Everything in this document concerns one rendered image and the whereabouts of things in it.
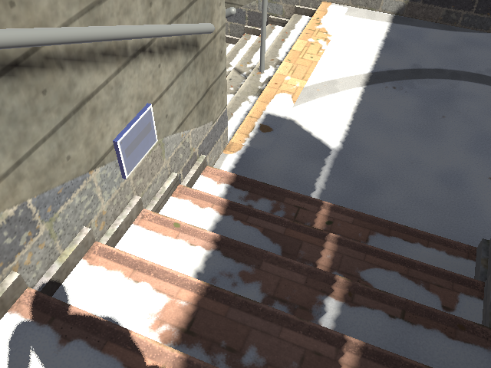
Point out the stairs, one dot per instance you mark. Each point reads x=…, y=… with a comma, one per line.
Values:
x=237, y=273
x=244, y=81

